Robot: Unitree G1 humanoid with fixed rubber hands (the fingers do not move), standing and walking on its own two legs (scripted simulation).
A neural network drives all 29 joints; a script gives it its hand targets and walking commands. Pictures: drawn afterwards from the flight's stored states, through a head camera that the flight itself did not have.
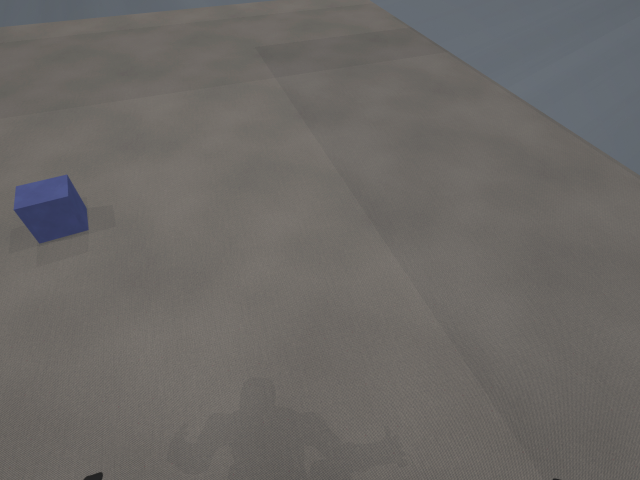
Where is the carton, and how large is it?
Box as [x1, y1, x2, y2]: [14, 175, 88, 243]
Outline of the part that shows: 67,175 16,186 14,210 39,243 88,229 86,208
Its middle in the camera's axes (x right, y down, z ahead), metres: -1.20 -0.15 +1.72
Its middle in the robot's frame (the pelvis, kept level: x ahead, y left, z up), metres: +1.38 +1.16 -0.68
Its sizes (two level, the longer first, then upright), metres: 0.201 0.167 0.200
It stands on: the floor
